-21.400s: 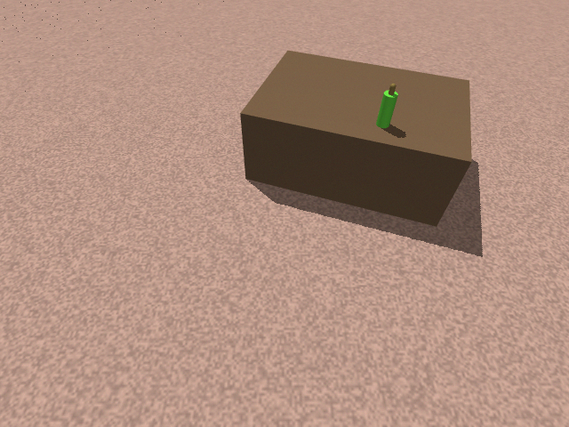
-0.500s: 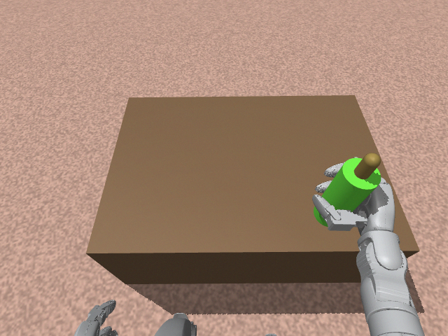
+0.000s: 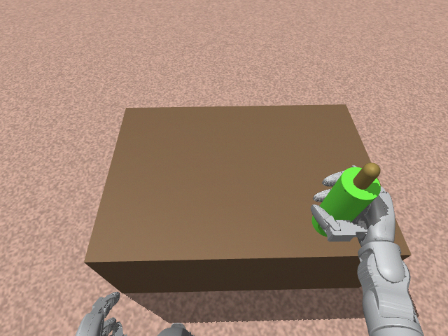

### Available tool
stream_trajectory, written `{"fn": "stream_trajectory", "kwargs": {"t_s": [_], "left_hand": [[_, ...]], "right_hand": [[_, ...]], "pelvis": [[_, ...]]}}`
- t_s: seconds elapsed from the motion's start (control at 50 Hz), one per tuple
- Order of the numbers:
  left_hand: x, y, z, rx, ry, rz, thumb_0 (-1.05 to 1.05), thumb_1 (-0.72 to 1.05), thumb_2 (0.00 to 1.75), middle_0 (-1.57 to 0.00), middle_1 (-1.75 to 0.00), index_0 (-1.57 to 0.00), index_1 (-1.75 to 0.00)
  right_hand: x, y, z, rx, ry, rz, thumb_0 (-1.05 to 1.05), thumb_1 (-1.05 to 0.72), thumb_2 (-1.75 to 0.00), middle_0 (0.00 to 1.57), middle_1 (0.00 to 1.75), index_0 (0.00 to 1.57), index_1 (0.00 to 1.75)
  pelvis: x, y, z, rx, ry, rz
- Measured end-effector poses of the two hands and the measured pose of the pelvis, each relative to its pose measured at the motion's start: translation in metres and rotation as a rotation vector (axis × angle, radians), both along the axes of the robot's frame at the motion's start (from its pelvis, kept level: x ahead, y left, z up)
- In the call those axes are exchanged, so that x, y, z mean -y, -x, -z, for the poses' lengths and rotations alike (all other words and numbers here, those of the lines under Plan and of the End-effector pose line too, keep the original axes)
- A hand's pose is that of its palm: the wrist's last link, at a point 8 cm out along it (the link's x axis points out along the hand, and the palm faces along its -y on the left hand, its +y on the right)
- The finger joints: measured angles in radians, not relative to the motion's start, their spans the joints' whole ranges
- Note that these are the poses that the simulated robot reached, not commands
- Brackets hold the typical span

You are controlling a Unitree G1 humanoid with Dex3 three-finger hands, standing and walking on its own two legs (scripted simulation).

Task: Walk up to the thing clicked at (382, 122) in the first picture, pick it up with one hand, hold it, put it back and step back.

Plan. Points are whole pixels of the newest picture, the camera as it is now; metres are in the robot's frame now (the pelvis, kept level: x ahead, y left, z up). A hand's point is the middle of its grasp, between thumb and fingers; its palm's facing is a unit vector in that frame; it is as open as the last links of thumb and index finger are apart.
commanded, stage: hold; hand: right
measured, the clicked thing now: (346, 199) +0.33 -0.18 +0.08
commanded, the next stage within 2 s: none
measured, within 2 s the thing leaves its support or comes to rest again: neither
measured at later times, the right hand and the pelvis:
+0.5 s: hand (340, 207) +0.32 -0.18 +0.07, palm faces +0.07 +1.00 +0.01, open 7.6 cm; pelvis +0.01 +0.00 +0.01, yaw +0 degrees
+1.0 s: hand (342, 204) +0.32 -0.17 +0.08, palm faces +0.08 +1.00 +0.01, open 7.6 cm; pelvis +0.00 +0.00 +0.01, yaw +0 degrees
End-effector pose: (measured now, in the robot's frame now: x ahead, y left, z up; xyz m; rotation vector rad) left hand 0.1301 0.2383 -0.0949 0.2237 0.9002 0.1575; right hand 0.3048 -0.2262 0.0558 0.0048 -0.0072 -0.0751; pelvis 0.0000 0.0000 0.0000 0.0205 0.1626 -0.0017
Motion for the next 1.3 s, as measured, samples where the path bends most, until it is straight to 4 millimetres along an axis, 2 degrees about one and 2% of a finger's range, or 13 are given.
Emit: {"fn": "stream_trajectory", "kwargs": {"t_s": [0.74,1.3], "left_hand": [[0.007,-0.01,-0.012,0.039,0.015,0.009,0.01,0.87,0.92,-0.2,-0.3,-0.19,-0.31],[0.005,-0.001,-0.011,0.031,0.019,0.005,0.01,0.87,0.92,-0.19,-0.3,-0.19,-0.31]], "right_hand": [[0.002,0.006,-0.021,0.003,-0.002,0.0,0.0,0.11,-1.1,0.84,1.08,0.87,1.09],[-0.001,0.006,-0.024,0.008,-0.003,0.012,0.0,0.11,-1.1,0.84,1.08,0.87,1.09]], "pelvis": [[0.002,-0.004,-0.009,0.043,0.001,0.004],[0.0,0.0,-0.011,0.052,0.004,0.001]]}}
